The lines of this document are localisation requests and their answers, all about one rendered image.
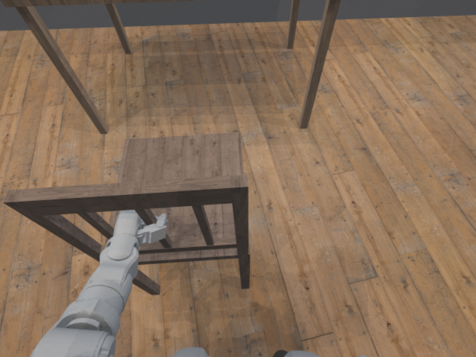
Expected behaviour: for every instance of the table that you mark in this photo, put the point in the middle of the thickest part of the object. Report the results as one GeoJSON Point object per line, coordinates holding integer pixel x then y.
{"type": "Point", "coordinates": [28, 12]}

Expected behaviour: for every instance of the left robot hand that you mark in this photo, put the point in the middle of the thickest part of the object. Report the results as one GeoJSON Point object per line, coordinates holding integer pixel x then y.
{"type": "Point", "coordinates": [129, 222]}

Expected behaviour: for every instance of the left robot forearm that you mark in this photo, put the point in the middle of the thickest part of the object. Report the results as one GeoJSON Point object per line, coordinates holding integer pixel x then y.
{"type": "Point", "coordinates": [104, 296]}

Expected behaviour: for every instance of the robot left upper arm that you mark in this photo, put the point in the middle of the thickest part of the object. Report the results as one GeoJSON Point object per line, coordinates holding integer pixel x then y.
{"type": "Point", "coordinates": [68, 342]}

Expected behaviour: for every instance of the chair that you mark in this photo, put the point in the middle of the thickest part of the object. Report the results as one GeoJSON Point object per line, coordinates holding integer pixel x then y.
{"type": "Point", "coordinates": [196, 180]}

